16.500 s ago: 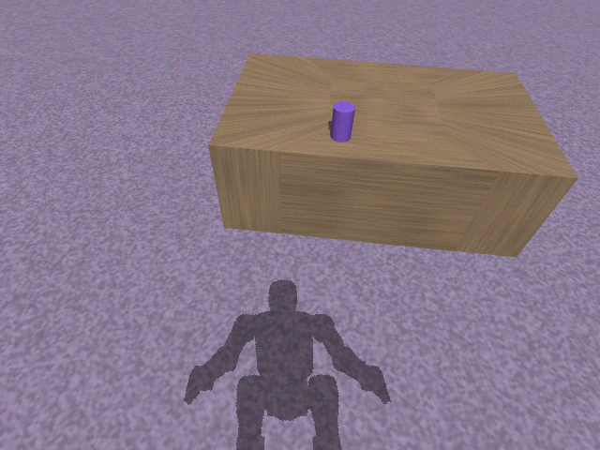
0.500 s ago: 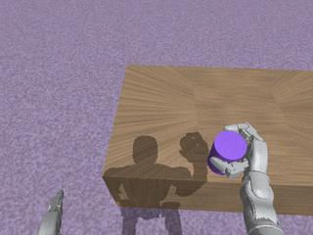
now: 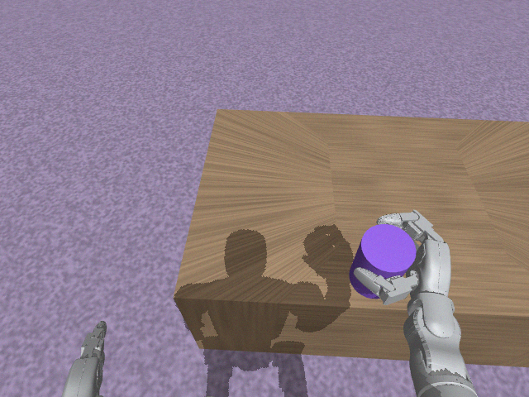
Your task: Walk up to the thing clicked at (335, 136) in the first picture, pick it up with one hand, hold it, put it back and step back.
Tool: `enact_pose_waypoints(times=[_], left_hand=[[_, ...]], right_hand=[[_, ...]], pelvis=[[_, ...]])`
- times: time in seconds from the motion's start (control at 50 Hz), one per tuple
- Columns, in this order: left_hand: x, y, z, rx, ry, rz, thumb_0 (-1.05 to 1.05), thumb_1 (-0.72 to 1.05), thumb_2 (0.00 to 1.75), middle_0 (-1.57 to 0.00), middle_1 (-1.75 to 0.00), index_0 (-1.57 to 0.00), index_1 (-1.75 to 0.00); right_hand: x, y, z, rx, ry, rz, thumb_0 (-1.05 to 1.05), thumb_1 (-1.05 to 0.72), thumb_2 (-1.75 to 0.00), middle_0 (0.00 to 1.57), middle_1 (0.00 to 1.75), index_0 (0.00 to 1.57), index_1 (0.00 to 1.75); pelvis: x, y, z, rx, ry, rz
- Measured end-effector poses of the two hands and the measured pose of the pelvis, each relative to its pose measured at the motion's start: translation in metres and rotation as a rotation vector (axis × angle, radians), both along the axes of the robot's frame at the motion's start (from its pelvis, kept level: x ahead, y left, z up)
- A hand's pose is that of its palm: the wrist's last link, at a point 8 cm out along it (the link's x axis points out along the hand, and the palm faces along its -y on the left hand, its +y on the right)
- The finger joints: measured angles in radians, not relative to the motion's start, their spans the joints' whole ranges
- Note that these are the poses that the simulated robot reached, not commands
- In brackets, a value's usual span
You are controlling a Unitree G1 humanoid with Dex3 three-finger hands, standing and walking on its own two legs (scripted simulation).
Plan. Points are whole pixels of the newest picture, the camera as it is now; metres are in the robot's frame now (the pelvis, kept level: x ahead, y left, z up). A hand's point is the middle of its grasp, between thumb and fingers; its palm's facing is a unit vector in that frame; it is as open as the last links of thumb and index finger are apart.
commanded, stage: hold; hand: right
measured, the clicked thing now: (378, 263) +0.33 -0.17 +0.01
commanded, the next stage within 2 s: crouch in 1.10 s
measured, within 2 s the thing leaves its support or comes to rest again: neither
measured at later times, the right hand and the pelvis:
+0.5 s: hand (388, 246) +0.34 -0.17 +0.04, palm faces +0.22 +0.98 +0.00, open 10.6 cm; pelvis +0.00 +0.00 +0.00, yaw +0 degrees
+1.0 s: hand (387, 247) +0.34 -0.17 +0.05, palm faces +0.20 +0.98 +0.01, open 10.6 cm; pelvis +0.00 +0.00 +0.00, yaw +0 degrees
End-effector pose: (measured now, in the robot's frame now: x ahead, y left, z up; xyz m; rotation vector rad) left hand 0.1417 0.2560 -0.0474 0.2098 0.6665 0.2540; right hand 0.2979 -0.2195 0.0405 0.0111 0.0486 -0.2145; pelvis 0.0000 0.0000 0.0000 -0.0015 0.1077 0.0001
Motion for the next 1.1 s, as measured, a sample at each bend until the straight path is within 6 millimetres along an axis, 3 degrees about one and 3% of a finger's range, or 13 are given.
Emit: enact_pose_waypoints(times=[0.12, 0.3, 0.42, 0.54, 0.66, 0.84, 0.96, 1.1], left_hand=[[0.002, 0.003, 0.0, 0.013, -0.001, 0.002, -0.01, -0.54, 0.05, -0.06, -0.06, -0.06, -0.06], [0.005, -0.001, 0.0, 0.007, -0.005, -0.01, -0.01, -0.54, 0.05, -0.06, -0.06, -0.06, -0.06], [0.002, 0.004, -0.002, 0.006, 0.009, 0.016, -0.01, -0.54, 0.05, -0.06, -0.05, -0.06, -0.06], [0.006, 0.004, 0.0, 0.016, 0.01, 0.004, -0.01, -0.54, 0.05, -0.05, -0.05, -0.06, -0.06], [0.009, 0.002, 0.004, 0.016, -0.005, -0.006, -0.01, -0.54, 0.05, -0.05, -0.05, -0.06, -0.06], [0.006, 0.001, 0.0, 0.006, 0.007, -0.002, -0.01, -0.55, 0.06, -0.06, -0.05, -0.06, -0.06], [0.006, 0.002, 0.002, 0.008, -0.006, -0.003, -0.01, -0.54, 0.05, -0.06, -0.05, -0.06, -0.06], [0.0, 0.005, 0.0, 0.01, 0.009, 0.014, -0.01, -0.54, 0.05, -0.05, -0.05, -0.06, -0.06]], right_hand=[[0.0, -0.007, -0.002, -0.008, -0.005, -0.023, 0.02, 0.57, -1.09, 0.64, 1.07, 0.75, 1.12], [0.006, 0.003, 0.002, -0.001, -0.015, 0.021, 0.02, 0.57, -1.09, 0.64, 1.07, 0.76, 1.12], [0.011, -0.003, 0.007, -0.006, -0.026, -0.009, 0.02, 0.57, -1.1, 0.64, 1.07, 0.76, 1.12], [0.013, -0.002, 0.0, -0.003, -0.009, 0.005, 0.02, 0.57, -1.1, 0.64, 1.07, 0.76, 1.12], [0.011, 0.002, -0.005, 0.005, 0.012, 0.014, 0.02, 0.58, -1.1, 0.64, 1.07, 0.76, 1.11], [0.009, -0.006, 0.004, -0.015, -0.026, -0.016, 0.02, 0.58, -1.1, 0.64, 1.07, 0.76, 1.12], [0.009, 0.0, 0.009, -0.011, -0.024, 0.014, 0.02, 0.58, -1.1, 0.64, 1.07, 0.76, 1.11], [0.008, -0.001, 0.003, 0.006, -0.009, -0.008, 0.02, 0.58, -1.1, 0.65, 1.07, 0.76, 1.11]], pelvis=[[0.0, 0.001, -0.001, 0.0, 0.004, -0.003], [0.003, 0.0, -0.001, 0.001, 0.008, -0.004], [0.004, 0.0, 0.0, 0.0, 0.004, 0.0], [0.005, 0.0, -0.001, 0.0, 0.013, -0.001], [0.007, 0.0, 0.0, 0.0, 0.014, 0.0], [0.004, 0.0, -0.001, 0.001, 0.008, -0.003], [0.004, -0.001, 0.0, 0.0, 0.003, -0.003], [0.0, 0.0, 0.0, -0.002, 0.0, 0.0]])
